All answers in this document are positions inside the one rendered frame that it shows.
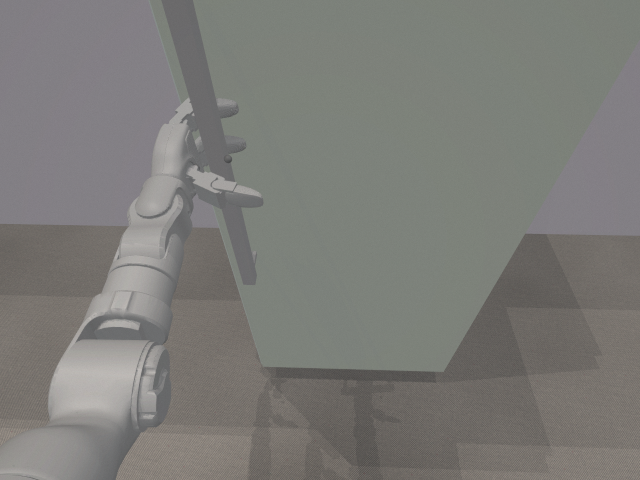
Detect left robot forearm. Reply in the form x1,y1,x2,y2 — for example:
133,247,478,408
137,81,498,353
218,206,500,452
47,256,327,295
48,175,194,419

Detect robot left hand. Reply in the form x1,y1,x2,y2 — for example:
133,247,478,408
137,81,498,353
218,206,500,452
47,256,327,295
151,97,263,209

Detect handle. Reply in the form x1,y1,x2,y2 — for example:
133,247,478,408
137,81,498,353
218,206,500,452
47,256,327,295
161,0,257,285

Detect fridge door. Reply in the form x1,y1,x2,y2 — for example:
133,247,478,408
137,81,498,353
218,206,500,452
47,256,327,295
150,0,640,372

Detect left robot upper arm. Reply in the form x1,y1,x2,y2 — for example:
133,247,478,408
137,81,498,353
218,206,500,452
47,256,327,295
0,339,171,480

